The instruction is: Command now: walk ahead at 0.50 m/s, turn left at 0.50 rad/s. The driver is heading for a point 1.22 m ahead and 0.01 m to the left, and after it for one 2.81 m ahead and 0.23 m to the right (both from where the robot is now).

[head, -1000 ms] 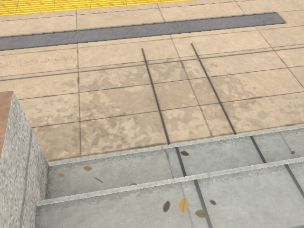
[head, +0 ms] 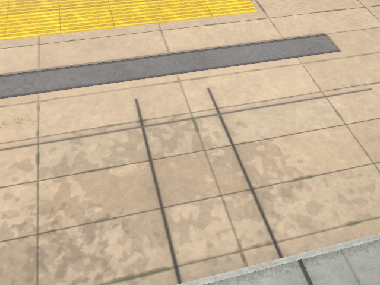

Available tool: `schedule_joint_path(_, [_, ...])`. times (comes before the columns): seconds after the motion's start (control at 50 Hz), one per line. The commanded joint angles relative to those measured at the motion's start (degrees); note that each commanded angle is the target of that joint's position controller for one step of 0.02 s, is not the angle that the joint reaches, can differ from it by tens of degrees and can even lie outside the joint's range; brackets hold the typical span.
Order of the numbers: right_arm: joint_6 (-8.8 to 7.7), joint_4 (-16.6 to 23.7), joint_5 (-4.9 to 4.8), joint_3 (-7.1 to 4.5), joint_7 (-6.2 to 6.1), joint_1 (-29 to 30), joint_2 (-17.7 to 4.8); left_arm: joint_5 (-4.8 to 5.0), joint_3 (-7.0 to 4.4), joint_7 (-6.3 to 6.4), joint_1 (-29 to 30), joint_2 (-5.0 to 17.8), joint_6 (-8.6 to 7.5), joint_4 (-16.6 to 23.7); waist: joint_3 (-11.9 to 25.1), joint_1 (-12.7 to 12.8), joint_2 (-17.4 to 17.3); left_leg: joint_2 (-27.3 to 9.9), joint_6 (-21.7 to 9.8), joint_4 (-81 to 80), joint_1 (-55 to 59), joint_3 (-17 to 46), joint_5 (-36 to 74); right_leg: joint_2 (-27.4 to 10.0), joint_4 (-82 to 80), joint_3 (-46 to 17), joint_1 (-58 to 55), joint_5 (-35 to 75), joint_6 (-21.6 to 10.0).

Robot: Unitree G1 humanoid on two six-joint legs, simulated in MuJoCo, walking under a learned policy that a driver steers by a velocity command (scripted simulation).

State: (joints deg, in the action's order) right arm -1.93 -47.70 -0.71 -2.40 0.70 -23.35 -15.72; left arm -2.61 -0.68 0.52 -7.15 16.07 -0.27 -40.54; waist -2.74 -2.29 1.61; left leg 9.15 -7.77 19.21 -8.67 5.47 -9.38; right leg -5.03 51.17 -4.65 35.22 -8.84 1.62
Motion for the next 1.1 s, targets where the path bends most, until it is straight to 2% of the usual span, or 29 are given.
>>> schedule_joint_path(0.02, [-0.09,3.94,-0.13,-2.39,-0.67,-1.94,-9.52,-0.1,-0.73,-0.48,-0.83,3.41,0.24,2.94,4.53,1.07,-6.28,-12.26,-4.36,-3.34,-2.26,11.08,28.67,3.28,-0.15,4.87,-4.71,7.55,0.36])
schedule_joint_path(0.1, [0.58,5.92,1.62,-2.73,-1.28,-4.26,-9.92,0.28,-2.25,-0.69,0.63,7.45,-0.51,2.61,5.75,-0.11,-4.66,-15.66,-7.7,2.97,7.59,17.5,29.75,2.05,6.72,1.85,4.35,7.01,-1.45])
schedule_joint_path(0.2, [1.05,7.57,2.02,-3.15,-2.2,-3.29,-10.13,-0.26,-2.38,-1.17,2.61,6.91,-1.61,3.28,2.51,-0.2,-6.32,-16.06,-8.71,10.68,8.23,21.1,35.69,4.44,3.8,1.77,4.03,-1.12,-2.46])
schedule_joint_path(0.26, [0.64,10.89,0.47,-3.17,-1.68,9.26,-10.8,-0.74,-3.24,-0.61,-17.43,7.02,-2.77,-2.23,7.87,11.54,-5.92,-10.95,-2.85,28.39,-13.16,16.13,47.1,8.37,-5.99,5.49,-32.33,-1.74,-4.68])
schedule_joint_path(0.28, [-0.13,11.63,-0.4,-2.94,-1.71,13.84,-9.22,-0.93,-4.25,-0.24,-28.68,8.71,-3.57,-4.86,8.58,18.62,-0.24,-5.92,-0.12,46.12,-21.48,13.66,30.26,4.35,-16.71,1.7,-42.64,4.12,-6.7])
schedule_joint_path(0.3, [-1.05,11.93,0.16,-1.59,-2.35,11.46,-2.22,0.08,-4.32,-0.07,-26.1,10.41,-4.12,-4.0,4.56,13.86,8.41,1.73,0.87,63.19,-29.6,8.28,-19.22,-9.91,-20.77,-13.05,-41.97,21.45,-9.66])
schedule_joint_path(0.32, [-1.17,12.79,0.44,-1.67,-3.32,0.99,-3.83,1.86,-4.29,-1.07,-21.46,12.36,-4.87,-1.83,6.28,3.52,11.81,-0.68,1.09,62.78,-32.74,7.59,-22.2,-18.38,-23.61,-31.02,-39.43,36.81,-14.3])
schedule_joint_path(0.34, [0.12,10.09,2.25,-2.1,-3.69,2.06,-6.52,2.83,-4.29,-1.38,-19.62,10.23,-5.56,-2.24,1.11,3.42,5.22,-3.09,2.48,63.25,-37.46,6.28,-19.95,-19.5,-25.84,-33.03,-35.19,30.28,-17.31])
schedule_joint_path(0.38, [2.11,8.89,3.39,-2.82,-2.53,7.07,-9.28,1.83,-3.73,-1.55,-15.76,8.28,-5.92,-2.73,-4.95,2.36,-1.75,-6.21,4.33,56.36,-36.14,6.71,-14.95,-14.63,-27.83,-25.17,-24.01,15.12,-17.42])
schedule_joint_path(0.42, [3.51,8.59,2.87,-2.71,-0.89,8.4,-7.67,0.76,-4.1,-1.27,-16.76,10.58,-6.09,-5.44,-5.09,1.86,3.11,-6.69,4.08,50.4,-31.56,4.77,-5.02,-10.95,-26.67,-16.51,-18.43,11.98,-15.63])
schedule_joint_path(0.46, [3.47,9.38,2.34,-3.32,0.19,13.89,-8.14,1.36,-3.75,-1.06,-17.47,9.08,-6.77,-6.66,-4.06,1.44,1.07,-6.24,3.17,41.25,-31.81,5.89,8.4,-5.59,-24.17,-9.98,-17.97,0.0,-11.09])
schedule_joint_path(0.52, [2.76,10.63,2.59,-1.14,2.54,20.09,-2.31,2.86,-2.53,-0.41,-15.42,5.27,-6.6,-7.13,-1.17,1.37,3.2,-4.08,3.82,25.19,-15.18,-2.34,33.89,0.73,-23.12,-3.37,-6.07,-14.71,-10.64])
schedule_joint_path(0.58, [2.79,9.28,1.71,0.54,3.81,18.04,0.39,1.96,-2.52,0.25,-17.6,5.06,-5.36,-7.68,1.01,1.94,2.18,-5.0,4.51,19.25,0.49,-8.11,41.03,2.43,-16.3,-0.55,1.34,-20.52,-9.95])
schedule_joint_path(0.62, [2.31,8.56,2.1,0.75,2.91,19.65,-0.4,0.58,-2.87,1.08,-21.33,5.09,-4.37,-8.84,-1.02,4.94,1.44,-6.31,6.08,11.47,-2.27,-7.67,35.67,1.74,-9.25,-2.78,-6.84,-19.1,-9.92])
schedule_joint_path(0.66, [1.44,6.07,2.72,0.35,0.85,16.69,-1.03,-0.17,-3.02,2.62,-24.32,4.48,-1.94,-10.22,-2.44,6.16,0.49,-9.83,6.42,-2.89,-4.63,-4.73,32.89,2.5,2.75,-4.41,-18.0,-11.79,-10.46])
schedule_joint_path(0.7, [0.61,1.14,4.17,-0.97,-1.03,4.37,-2.21,0.71,-3.02,3.34,-27.27,2.9,0.73,-11.95,-1.45,2.86,-3.17,-14.47,4.65,-16.69,8.5,-3.3,37.2,6.44,27.76,-2.39,-13.6,-7.68,-11.32])
schedule_joint_path(0.72, [-0.1,-0.81,4.5,-1.67,-0.81,-2.69,-4.77,2.39,-3.48,2.39,-27.87,2.88,0.69,-12.01,4.62,0.32,-10.96,-21.26,2.97,-7.19,24.42,0.5,59.76,11.98,49.15,1.94,0.25,-36.8,-10.14])
schedule_joint_path(0.74, [-0.65,-1.55,3.36,-1.51,0.66,-6.93,-6.67,3.55,-3.08,2.35,-35.47,1.02,0.56,-10.63,13.32,5.22,-11.89,-30.4,2.65,19.8,42.57,2.68,78.69,7.53,56.64,-1.13,15.56,-43.0,-10.13])
schedule_joint_path(0.76, [-1.38,0.74,1.06,-1.82,1.49,-4.13,-4.94,3.78,-3.31,2.36,-31.89,3.64,-1.15,-12.42,13.47,2.34,-9.61,-30.8,0.84,14.98,40.96,2.05,59.87,4.58,45.48,-3.5,22.16,-28.16,-10.81])
schedule_joint_path(0.78, [-1.66,0.05,1.39,-1.95,1.34,-3.13,-3.52,2.74,-3.8,1.98,-28.03,4.05,-1.36,-13.74,9.28,1.66,-7.4,-28.56,-0.07,11.68,33.02,0.59,46.53,3.84,41.65,-2.19,22.72,-21.54,-9.68])
schedule_joint_path(0.8, [-2.51,-0.35,2.35,-2.91,0.61,-1.8,-5.81,-0.8,-3.98,1.46,-25.09,4.96,-0.93,-12.77,10.37,1.52,-10.03,-32.67,-7.63,10.14,25.7,9.29,22.15,1.41,40.21,-2.27,21.58,-16.46,-8.1])
schedule_joint_path(0.82, [-3.41,-0.04,2.32,-1.96,-0.29,2.5,-3.58,-1.13,-4.32,0.06,-17.23,5.11,-0.43,-11.11,1.38,2.8,-5.21,-32.61,-9.85,1.73,9.9,10.37,16.47,-0.52,25.3,-4.84,18.6,-6.05,-3.69])
schedule_joint_path(0.84, [-3.72,-1.19,2.46,-1.54,-0.7,3.18,-3.17,-1.14,-4.54,-0.84,-12.34,4.73,0.04,-10.59,-5.35,3.12,-3.35,-30.88,-10.15,-0.63,-0.06,8.95,17.29,-0.71,19.07,-4.74,13.9,-3.3,-1.35])
schedule_joint_path(0.86, [-3.94,-2.13,2.65,-1.41,-0.7,2.44,-3.28,-0.7,-4.35,-1.6,-11.09,3.0,0.2,-10.57,-6.38,3.39,-3.37,-29.65,-9.55,-0.3,-2.74,7.35,20.44,-0.71,14.58,-3.91,11.75,-2.43,-0.65])
schedule_joint_path(0.92, [-4.29,-4.25,2.49,-2.28,-0.64,1.28,-4.87,-0.51,-3.94,-2.65,-12.26,0.68,1.11,-12.02,-3.29,4.68,-7.71,-26.12,-6.75,1.81,-5.67,-0.51,25.56,-0.26,14.13,2.74,3.65,7.64,-3.92])
schedule_joint_path(0.94, [-5.16,-6.45,2.22,-2.14,-1.07,-1.98,-2.64,-0.3,-4.53,-2.84,-7.65,1.35,0.31,-10.97,-4.8,3.17,-6.83,-26.08,-4.58,3.76,1.18,0.35,19.01,-1.42,11.48,-3.6,12.12,16.46,-5.58])
schedule_joint_path(0.98, [-5.86,-8.15,2.89,-1.57,-1.26,-5.48,-0.58,0.43,-4.72,-2.89,2.08,1.07,-1.23,-8.95,-6.38,-0.74,-6.51,-23.46,-1.79,6.65,8.53,-1.46,5.62,0.54,3.28,-2.5,20.86,21.65,-7.23])
schedule_joint_path(1.02, [-6.41,-7.95,3.42,-0.93,-1.58,-2.52,0.37,1.17,-4.13,-4.08,6.15,-0.15,-2.28,-7.81,-6.1,0.38,-3.61,-21.26,0.81,6.84,-2.6,-6.98,-7.09,0.86,-9.78,1.7,5.9,39.88,-7.2])
schedule_joint_path(1.1, [-5.92,-8.78,2.74,-0.41,-1.54,-2.68,-0.25,1.38,-2.75,-5.31,11.23,-1.89,-1.66,-7.46,-9.15,-2.07,-2.74,-20.31,2.04,12.03,-6.48,-11.74,-9.86,2.08,-20.47,7.23,-7.37,44.15,-7.08])
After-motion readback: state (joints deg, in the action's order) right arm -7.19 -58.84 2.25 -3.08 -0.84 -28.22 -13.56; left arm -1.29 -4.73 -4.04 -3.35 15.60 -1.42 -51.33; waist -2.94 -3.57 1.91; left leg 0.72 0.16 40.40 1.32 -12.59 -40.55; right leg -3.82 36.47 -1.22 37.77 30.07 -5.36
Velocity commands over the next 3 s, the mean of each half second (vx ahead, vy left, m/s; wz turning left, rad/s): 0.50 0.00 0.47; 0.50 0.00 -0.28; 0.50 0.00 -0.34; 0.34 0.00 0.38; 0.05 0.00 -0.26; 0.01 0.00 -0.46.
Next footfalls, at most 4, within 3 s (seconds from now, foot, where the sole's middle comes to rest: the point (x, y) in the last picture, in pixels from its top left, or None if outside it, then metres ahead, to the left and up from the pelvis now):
0.28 right None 0.23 -0.15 -0.78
0.70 left None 0.39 0.09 -0.95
1.22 right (206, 243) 0.79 -0.12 -1.12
1.70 left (173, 196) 1.04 0.03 -1.12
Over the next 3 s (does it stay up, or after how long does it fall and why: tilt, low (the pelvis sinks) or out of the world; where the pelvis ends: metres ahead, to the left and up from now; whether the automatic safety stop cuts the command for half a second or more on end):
stays up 1.02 -0.02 -0.35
